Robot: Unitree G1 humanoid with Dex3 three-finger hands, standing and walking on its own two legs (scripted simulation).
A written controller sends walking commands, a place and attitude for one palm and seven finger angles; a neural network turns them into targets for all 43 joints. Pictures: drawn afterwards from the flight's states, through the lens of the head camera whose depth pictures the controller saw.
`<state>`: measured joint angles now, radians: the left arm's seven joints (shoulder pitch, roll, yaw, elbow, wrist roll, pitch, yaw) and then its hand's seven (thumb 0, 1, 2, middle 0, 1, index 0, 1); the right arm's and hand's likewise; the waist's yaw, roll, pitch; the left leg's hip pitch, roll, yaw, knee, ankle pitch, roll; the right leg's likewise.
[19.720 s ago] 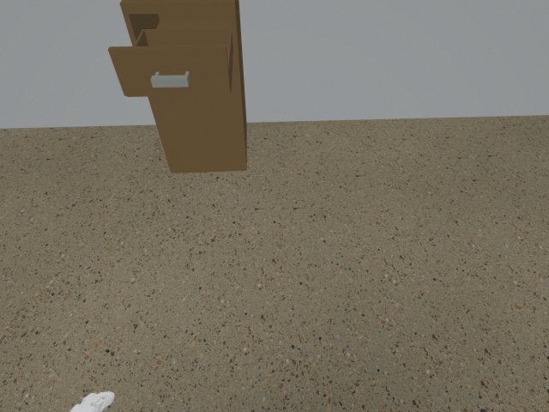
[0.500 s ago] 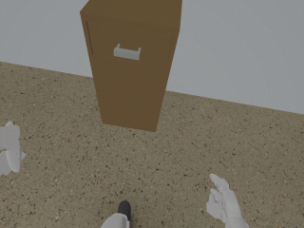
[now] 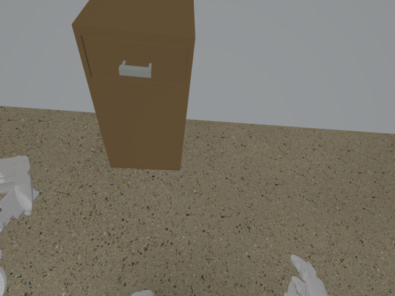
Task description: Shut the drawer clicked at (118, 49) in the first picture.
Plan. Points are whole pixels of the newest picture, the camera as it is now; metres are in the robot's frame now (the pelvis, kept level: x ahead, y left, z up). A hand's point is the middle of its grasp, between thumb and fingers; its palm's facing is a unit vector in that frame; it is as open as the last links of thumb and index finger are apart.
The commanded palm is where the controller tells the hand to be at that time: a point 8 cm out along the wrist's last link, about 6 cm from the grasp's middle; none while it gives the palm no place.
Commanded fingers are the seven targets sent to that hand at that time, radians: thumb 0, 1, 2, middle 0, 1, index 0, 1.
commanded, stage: stop stepping back and stand still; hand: left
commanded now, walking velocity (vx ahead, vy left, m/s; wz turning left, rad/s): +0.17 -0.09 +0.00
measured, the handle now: (136, 67) +0.87 +0.25 -0.04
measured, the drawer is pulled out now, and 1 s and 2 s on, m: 0.00 0.00 0.00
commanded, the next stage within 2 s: let the arm hang, fingers relaxed in 1.12 s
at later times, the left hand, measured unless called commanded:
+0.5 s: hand (24, 220) +0.18 +0.24 +0.17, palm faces +0.38 -0.84 -0.40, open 3.2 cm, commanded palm +0.12 +0.29 +0.19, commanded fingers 0.00 0.90 0.90 -1.40 -1.60 -1.40 -1.60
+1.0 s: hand out of the picture +0.17 +0.27 +0.17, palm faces +0.36 -0.82 -0.45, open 3.2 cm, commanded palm +0.11 +0.31 +0.19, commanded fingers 0.00 0.90 0.90 -1.40 -1.60 -1.40 -1.60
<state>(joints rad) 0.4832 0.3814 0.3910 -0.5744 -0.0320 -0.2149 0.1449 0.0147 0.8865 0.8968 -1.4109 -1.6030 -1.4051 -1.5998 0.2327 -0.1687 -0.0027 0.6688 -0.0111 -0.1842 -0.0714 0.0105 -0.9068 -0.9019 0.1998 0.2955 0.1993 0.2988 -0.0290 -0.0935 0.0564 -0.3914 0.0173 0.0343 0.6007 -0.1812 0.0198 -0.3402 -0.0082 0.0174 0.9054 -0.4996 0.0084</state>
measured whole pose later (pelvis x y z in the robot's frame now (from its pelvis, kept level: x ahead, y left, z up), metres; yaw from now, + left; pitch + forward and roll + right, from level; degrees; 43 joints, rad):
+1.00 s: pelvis -0.02 +0.03 +0.02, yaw +0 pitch -1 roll -1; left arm 0.63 0.37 0.36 -0.58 -0.03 -0.21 0.14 0.01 0.88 0.90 -1.41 -1.60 -1.40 -1.60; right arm 0.21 -0.19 0.00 0.62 0.00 -0.10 -0.08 0.01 -0.90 -0.90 0.20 0.30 0.20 0.30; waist 0.01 -0.01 0.05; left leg -0.25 0.04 0.09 0.48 -0.22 0.01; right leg -0.22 -0.04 -0.07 0.45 -0.22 0.02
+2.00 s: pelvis -0.03 +0.02 +0.02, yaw +1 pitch -2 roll +0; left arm 0.24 0.22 0.02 1.11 0.01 0.01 0.01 0.00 0.90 0.90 -0.27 -0.39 -0.27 -0.38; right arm 0.25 -0.18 -0.03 1.10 -0.02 0.02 -0.01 0.00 -0.91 -0.90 0.20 0.30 0.20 0.30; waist 0.00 0.03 0.05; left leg -0.24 0.03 0.07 0.44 -0.17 0.00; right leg -0.21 -0.05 -0.09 0.45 -0.21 0.01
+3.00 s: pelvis +0.00 -0.01 +0.02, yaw +1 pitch -1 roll +0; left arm 0.16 0.23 0.03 1.14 0.01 -0.01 0.01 0.00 0.90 0.90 -0.20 -0.30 -0.20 -0.30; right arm 0.18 -0.23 -0.03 1.14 -0.02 0.01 -0.02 0.00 -0.91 -0.90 0.20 0.30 0.20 0.30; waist 0.00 0.03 0.06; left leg -0.16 0.07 0.06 0.36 -0.17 -0.04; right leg -0.14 -0.01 -0.10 0.37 -0.21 -0.03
